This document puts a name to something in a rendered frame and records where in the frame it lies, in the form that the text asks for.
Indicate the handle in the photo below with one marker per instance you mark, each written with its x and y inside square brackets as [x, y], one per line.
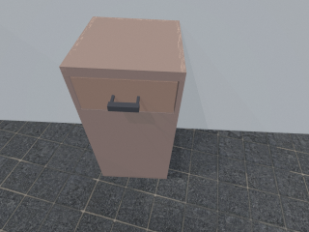
[118, 106]

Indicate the drawer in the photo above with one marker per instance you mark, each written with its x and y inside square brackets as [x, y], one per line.
[154, 95]

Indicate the cabinet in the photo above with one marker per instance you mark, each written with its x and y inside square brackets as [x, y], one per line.
[129, 144]

